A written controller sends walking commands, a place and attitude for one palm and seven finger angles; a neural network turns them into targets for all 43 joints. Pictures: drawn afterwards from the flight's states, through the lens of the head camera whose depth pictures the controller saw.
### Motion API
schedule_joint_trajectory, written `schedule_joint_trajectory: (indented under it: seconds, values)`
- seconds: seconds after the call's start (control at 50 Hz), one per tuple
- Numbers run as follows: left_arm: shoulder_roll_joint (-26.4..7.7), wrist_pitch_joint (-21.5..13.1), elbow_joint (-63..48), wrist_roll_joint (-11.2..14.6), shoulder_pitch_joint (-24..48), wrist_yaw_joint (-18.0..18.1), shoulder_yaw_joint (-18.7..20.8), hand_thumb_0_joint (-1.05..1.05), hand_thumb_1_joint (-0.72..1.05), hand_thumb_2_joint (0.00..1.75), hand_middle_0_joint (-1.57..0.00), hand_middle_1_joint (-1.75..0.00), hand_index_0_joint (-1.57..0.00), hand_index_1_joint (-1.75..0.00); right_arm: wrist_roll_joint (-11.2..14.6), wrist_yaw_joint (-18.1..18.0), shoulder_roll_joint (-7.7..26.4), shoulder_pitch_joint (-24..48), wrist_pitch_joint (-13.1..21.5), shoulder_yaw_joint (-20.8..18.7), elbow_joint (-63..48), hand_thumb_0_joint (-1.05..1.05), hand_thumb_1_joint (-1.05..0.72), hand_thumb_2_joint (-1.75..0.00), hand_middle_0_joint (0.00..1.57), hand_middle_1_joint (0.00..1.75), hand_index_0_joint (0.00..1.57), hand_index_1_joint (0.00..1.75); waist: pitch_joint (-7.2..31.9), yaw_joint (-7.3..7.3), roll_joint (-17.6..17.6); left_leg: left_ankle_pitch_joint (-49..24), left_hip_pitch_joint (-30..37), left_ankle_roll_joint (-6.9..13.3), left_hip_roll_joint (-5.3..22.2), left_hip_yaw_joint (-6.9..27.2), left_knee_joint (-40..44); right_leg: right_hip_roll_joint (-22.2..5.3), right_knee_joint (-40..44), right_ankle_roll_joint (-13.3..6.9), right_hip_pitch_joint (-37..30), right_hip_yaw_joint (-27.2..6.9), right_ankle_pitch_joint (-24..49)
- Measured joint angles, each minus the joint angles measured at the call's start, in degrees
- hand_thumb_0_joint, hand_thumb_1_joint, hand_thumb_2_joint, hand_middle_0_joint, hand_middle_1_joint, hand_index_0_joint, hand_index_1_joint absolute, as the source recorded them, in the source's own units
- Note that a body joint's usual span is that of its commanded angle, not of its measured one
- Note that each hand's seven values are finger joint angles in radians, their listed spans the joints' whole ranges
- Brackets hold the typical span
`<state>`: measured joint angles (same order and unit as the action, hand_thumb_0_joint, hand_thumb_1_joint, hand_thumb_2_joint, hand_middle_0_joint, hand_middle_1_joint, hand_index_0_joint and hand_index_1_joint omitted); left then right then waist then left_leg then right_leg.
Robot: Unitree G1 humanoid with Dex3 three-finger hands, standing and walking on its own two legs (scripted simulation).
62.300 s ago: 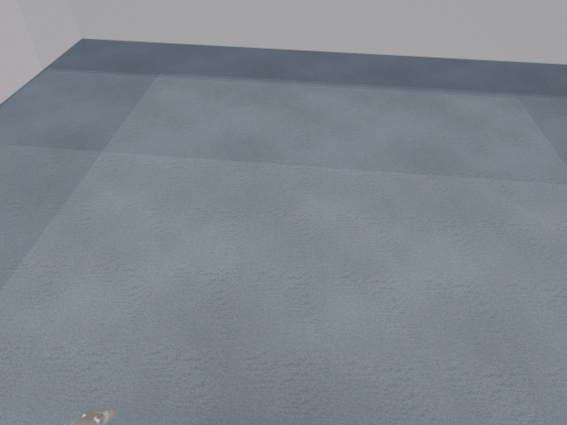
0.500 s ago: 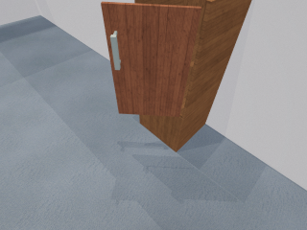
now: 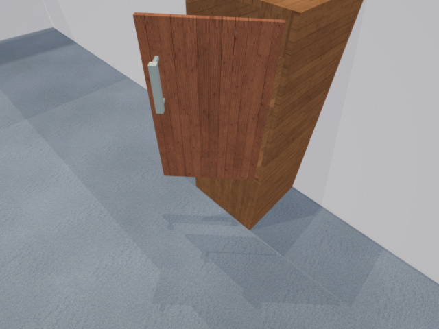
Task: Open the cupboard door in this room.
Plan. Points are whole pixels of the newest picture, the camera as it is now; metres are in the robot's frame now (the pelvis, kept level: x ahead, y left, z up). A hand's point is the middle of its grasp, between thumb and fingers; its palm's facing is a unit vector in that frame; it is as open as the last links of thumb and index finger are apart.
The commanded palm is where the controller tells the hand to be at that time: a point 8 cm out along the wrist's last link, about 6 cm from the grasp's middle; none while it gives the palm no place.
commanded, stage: shuffle to correct the standing spot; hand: left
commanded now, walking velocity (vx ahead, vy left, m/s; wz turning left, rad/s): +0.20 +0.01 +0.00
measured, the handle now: (158, 85) +0.69 +0.22 +0.08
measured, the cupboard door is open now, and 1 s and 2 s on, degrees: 42 42 42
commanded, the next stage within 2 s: come to a stop and stand still in 0.42 s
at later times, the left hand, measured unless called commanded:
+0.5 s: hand (149, 327) +0.16 +0.16 -0.16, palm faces +0.12 -0.97 -0.21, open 7.2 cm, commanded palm none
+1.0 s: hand (155, 325) +0.17 +0.15 -0.18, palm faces +0.11 -0.97 -0.21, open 7.4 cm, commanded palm none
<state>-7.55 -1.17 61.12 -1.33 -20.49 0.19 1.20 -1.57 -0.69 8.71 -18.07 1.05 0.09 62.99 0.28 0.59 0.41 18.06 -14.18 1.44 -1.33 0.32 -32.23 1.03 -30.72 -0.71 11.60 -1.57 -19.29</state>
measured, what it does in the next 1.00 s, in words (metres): walks ahead: right foot, then left foot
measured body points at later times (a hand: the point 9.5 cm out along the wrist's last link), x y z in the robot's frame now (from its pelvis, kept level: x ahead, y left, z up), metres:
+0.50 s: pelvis +0.12 -0.03 +0.00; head +0.14 -0.03 +0.45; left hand +0.16 +0.21 -0.15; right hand +0.11 -0.26 -0.16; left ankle +0.10 +0.09 -0.68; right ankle +0.12 -0.14 -0.73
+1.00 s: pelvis +0.17 -0.03 -0.01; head +0.19 -0.03 +0.44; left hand +0.16 +0.20 -0.16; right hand +0.28 -0.24 -0.16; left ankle +0.20 +0.10 -0.73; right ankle +0.15 -0.13 -0.73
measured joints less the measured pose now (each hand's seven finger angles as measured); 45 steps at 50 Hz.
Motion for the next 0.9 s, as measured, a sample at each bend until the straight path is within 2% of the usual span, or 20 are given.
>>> schedule_joint_trajectory:
  seconds: [0.06, 0.08, 0.12, 0.18, 0.24, 0.3, 0.34, 0.4, 0.44, 0.48, 0.52, 0.6, 0.62, 0.66, 0.7, 0.74, 0.8, 0.9]
  values:
    - [-0.3, 0.1, 0.3, 0.0, -1.0, -0.2, 0.5, 0.00, 0.90, 0.90, -0.19, -0.30, -0.20, -0.30, 0.0, -0.1, -0.3, -0.5, 0.7, 0.0, -0.2, 0.00, -0.91, -0.90, 0.20, 0.30, 0.20, 0.30, -0.1, 0.08, 1.1, 2.2, 0.7, 0.5, -0.6, -0.6, -1.3, -0.5, -2.3, 0.0, -0.1, -0.6, -2.4]
    - [-0.4, 0.2, 0.5, 0.0, -1.2, -0.2, 0.6, 0.00, 0.90, 0.90, -0.19, -0.30, -0.20, -0.30, 0.0, -0.2, -0.5, -0.6, 1.2, 0.1, -0.3, 0.00, -0.91, -0.90, 0.20, 0.30, 0.20, 0.30, -0.2, 0.12, 1.5, 2.8, 1.2, 0.7, -0.9, -1.1, -1.3, -0.9, -4.1, -0.6, 0.5, -0.6, -3.3]
    - [-0.5, 0.5, 1.2, -0.2, -1.0, -0.2, 0.6, 0.00, 0.91, 0.90, -0.19, -0.30, -0.20, -0.30, -0.2, -0.6, -0.7, -0.8, 2.1, 0.1, -0.8, 0.00, -0.91, -0.90, 0.20, 0.30, 0.20, 0.30, -0.6, -0.15, 1.7, 3.4, 2.5, 1.2, -0.9, -2.1, -0.4, -1.2, -12.8, -1.5, 3.8, 0.8, -6.6]
    - [-0.9, 0.9, 1.2, -0.2, 1.1, -0.4, 0.9, 0.00, 0.91, 0.90, -0.19, -0.30, -0.19, -0.30, -0.4, -1.0, -1.4, -1.9, 3.1, 0.3, -1.2, 0.00, -0.91, -0.90, 0.20, 0.30, 0.20, 0.30, -1.8, -1.46, 1.1, 2.5, 5.2, 1.1, -0.6, -2.1, 3.2, -1.8, -23.6, -1.8, 9.7, 3.5, -9.4]
    - [-1.5, 1.1, -0.4, -0.4, 4.8, -0.4, 1.3, 0.01, 0.92, 0.90, -0.19, -0.30, -0.19, -0.30, -0.5, -1.0, -1.8, -3.7, 3.0, 0.4, -0.3, 0.00, -0.91, -0.90, 0.20, 0.30, 0.20, 0.30, -2.9, -2.22, -0.2, 1.4, 7.5, 0.5, 0.1, -0.8, 6.9, -2.8, -21.1, -1.5, 12.6, 5.6, -7.5]
    - [-2.3, 0.1, -2.9, -0.2, 7.9, -1.0, 1.8, 0.02, 0.93, 0.90, -0.19, -0.30, -0.19, -0.30, -0.4, -0.8, -1.7, -5.2, 2.2, 0.3, 1.3, 0.00, -0.91, -0.90, 0.20, 0.30, 0.20, 0.30, -3.9, -2.08, -1.7, 2.5, 8.5, -0.6, 0.9, 0.5, 6.7, -3.2, -9.7, -1.2, 11.2, 6.8, -0.8]
    - [-3.2, -1.6, -4.6, -0.2, 9.0, -1.1, 1.7, 0.01, 0.93, 0.90, -0.19, -0.30, -0.20, -0.30, 0.1, -0.4, -1.9, -6.8, 1.8, 0.3, 2.1, 0.00, -0.90, -0.90, 0.20, 0.30, 0.20, 0.30, -3.9, -1.76, -1.0, 5.9, 6.4, -0.8, 0.3, 0.3, 0.1, -4.3, -2.9, -2.3, 8.4, 5.9, 3.3]
    - [-2.3, -2.7, -5.1, 0.1, 10.1, -0.4, 1.7, 0.01, 0.93, 0.90, -0.19, -0.30, -0.19, -0.30, 0.1, 0.2, -0.7, -5.7, -0.1, -0.5, 3.4, 0.00, -0.90, -0.90, 0.20, 0.30, 0.20, 0.30, -4.5, -1.39, -2.6, 11.8, -2.3, -0.2, 1.9, -1.3, -22.2, -4.1, -6.0, -1.0, 7.0, 8.2, 1.6]
    - [-1.6, -2.5, -4.8, 0.0, 9.1, 0.1, 1.7, 0.01, 0.92, 0.90, -0.19, -0.30, -0.19, -0.30, -0.1, 0.6, 0.2, -3.8, -1.0, -1.2, 3.1, 0.00, -0.91, -0.90, 0.20, 0.30, 0.20, 0.30, -4.1, -1.43, -2.4, 10.7, -7.4, -0.3, 3.2, -3.2, -29.6, -4.1, -4.3, -0.6, 4.7, 9.1, 1.1]
    - [-1.3, -2.1, -3.9, -0.2, 7.6, 0.8, 2.0, 0.00, 0.93, 0.90, -0.19, -0.30, -0.20, -0.30, -0.1, 0.9, 0.7, -1.5, -1.1, -1.7, 1.8, 0.00, -0.91, -0.90, 0.20, 0.30, 0.20, 0.30, -3.3, -1.49, -1.3, 8.2, -10.2, -0.9, 4.5, -4.9, -27.3, -4.2, -1.6, -0.1, 2.4, 9.2, 1.7]
    - [-1.8, -1.6, -2.7, -0.3, 6.1, 0.8, 2.1, 0.00, 0.94, 0.90, -0.20, -0.30, -0.20, -0.30, 0.0, 1.1, 0.9, 0.8, -0.7, -2.0, 0.1, 0.00, -0.91, -0.90, 0.20, 0.30, 0.20, 0.30, -2.8, -1.19, 0.1, 4.9, -10.6, -1.5, 5.3, -6.1, -19.8, -4.4, 0.5, 0.0, 0.6, 8.9, 1.9]
    - [-2.0, -0.4, -0.7, -0.1, 3.0, 0.1, 1.6, 0.00, 0.94, 0.90, -0.20, -0.30, -0.20, -0.30, 0.0, 1.1, 1.6, 4.5, 1.0, -1.9, -3.0, 0.00, -0.91, -0.90, 0.20, 0.30, 0.20, 0.30, -2.8, 0.04, 1.0, -5.1, -6.4, -2.3, 5.3, -7.7, -3.0, -4.4, -0.1, 1.1, -1.7, 8.0, -0.2]
    - [-1.7, 0.1, -0.5, 0.0, 2.0, 0.1, 1.3, 0.00, 0.93, 0.90, -0.20, -0.30, -0.20, -0.30, 0.0, 0.9, 2.2, 5.0, 1.5, -1.8, -3.7, 0.00, -0.91, -0.90, 0.20, 0.30, 0.20, 0.30, -2.5, 0.39, 0.1, -8.2, -5.0, -1.2, 5.9, -7.2, -0.2, -3.7, -1.7, 1.5, -1.6, 8.0, -1.6]
    - [-2.1, 1.3, 0.5, 0.2, 1.5, 0.5, 1.0, 0.00, 0.93, 0.90, -0.20, -0.30, -0.20, -0.30, 0.1, 0.2, 1.4, 6.7, 1.4, -1.5, -3.9, 0.00, -0.91, -0.90, 0.20, 0.30, 0.20, 0.30, -2.5, 0.79, 1.7, -4.9, -5.0, 0.0, 5.0, -7.9, -2.4, -4.6, -5.2, 1.5, -1.0, 7.0, -4.9]
    - [-2.5, 2.1, 1.1, 0.3, 1.7, 1.0, 0.7, 0.00, 0.92, 0.90, -0.19, -0.30, -0.20, -0.30, 0.2, -0.4, 0.3, 8.3, 1.0, -0.9, -3.9, 0.00, -0.91, -0.90, 0.20, 0.30, 0.20, 0.30, -2.7, 1.55, 3.4, -3.5, -4.1, 0.0, 3.9, -8.9, -1.9, -5.4, -7.6, 1.3, 0.1, 5.7, -6.9]
    - [-2.2, 2.4, 1.2, 0.4, 2.3, 1.3, 0.2, 0.00, 0.92, 0.90, -0.19, -0.30, -0.19, -0.30, 0.4, -0.9, -0.5, 10.2, 0.7, -0.6, -4.1, 0.00, -0.91, -0.90, 0.20, 0.30, 0.20, 0.30, -3.4, 1.98, 3.7, -4.3, -3.1, -0.3, 3.1, -9.3, 0.1, -5.5, -8.5, 1.3, 1.1, 5.2, -6.8]
    - [-1.7, 2.2, 0.4, 0.3, 2.9, 1.3, -0.1, 0.00, 0.91, 0.90, -0.19, -0.30, -0.19, -0.30, 0.6, -1.0, -1.3, 12.6, -0.2, -0.6, -4.6, 0.00, -0.91, -0.90, 0.20, 0.30, 0.20, 0.30, -4.4, 2.07, 2.8, -5.2, -2.7, -0.5, 2.9, -9.4, 1.2, -5.1, -5.5, 1.2, 1.5, 4.8, -2.0]
    - [-0.8, 1.9, -1.9, -0.2, 2.9, 1.4, -0.1, 0.00, 0.91, 0.90, -0.19, -0.30, -0.20, -0.30, 0.8, -0.6, -1.2, 13.8, -2.1, -1.7, -5.5, 0.00, -0.91, -0.90, 0.20, 0.30, 0.20, 0.30, -4.1, 1.44, -0.7, -5.3, -4.2, -1.7, 5.0, -8.0, 0.0, -3.0, -4.0, -0.3, 1.4, 5.9, -1.9]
